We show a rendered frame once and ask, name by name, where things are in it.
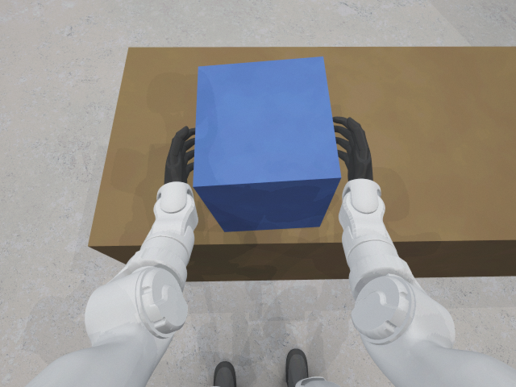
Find left robot upper arm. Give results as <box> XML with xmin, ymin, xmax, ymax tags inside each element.
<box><xmin>25</xmin><ymin>267</ymin><xmax>188</xmax><ymax>387</ymax></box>

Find robot right foot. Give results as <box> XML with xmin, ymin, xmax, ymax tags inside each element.
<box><xmin>285</xmin><ymin>348</ymin><xmax>308</xmax><ymax>387</ymax></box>

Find robot right hand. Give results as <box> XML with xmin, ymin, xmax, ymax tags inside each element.
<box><xmin>333</xmin><ymin>117</ymin><xmax>373</xmax><ymax>181</ymax></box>

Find robot right forearm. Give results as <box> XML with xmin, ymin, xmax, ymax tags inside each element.
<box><xmin>339</xmin><ymin>179</ymin><xmax>428</xmax><ymax>301</ymax></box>

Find robot left forearm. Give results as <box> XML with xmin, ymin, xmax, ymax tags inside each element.
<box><xmin>85</xmin><ymin>181</ymin><xmax>198</xmax><ymax>334</ymax></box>

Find robot foot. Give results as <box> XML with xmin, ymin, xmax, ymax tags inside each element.
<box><xmin>214</xmin><ymin>361</ymin><xmax>236</xmax><ymax>387</ymax></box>
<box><xmin>285</xmin><ymin>348</ymin><xmax>308</xmax><ymax>387</ymax></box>

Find robot left foot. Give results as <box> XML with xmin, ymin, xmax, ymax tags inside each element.
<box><xmin>214</xmin><ymin>361</ymin><xmax>236</xmax><ymax>387</ymax></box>

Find robot left hand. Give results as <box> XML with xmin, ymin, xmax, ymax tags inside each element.
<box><xmin>164</xmin><ymin>126</ymin><xmax>195</xmax><ymax>184</ymax></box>

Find right robot upper arm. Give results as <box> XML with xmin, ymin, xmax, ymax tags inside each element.
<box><xmin>351</xmin><ymin>276</ymin><xmax>516</xmax><ymax>387</ymax></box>

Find pedestal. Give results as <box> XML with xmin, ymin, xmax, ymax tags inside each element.
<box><xmin>88</xmin><ymin>47</ymin><xmax>516</xmax><ymax>282</ymax></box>

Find carton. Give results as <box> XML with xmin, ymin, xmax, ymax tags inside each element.
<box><xmin>193</xmin><ymin>56</ymin><xmax>341</xmax><ymax>232</ymax></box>

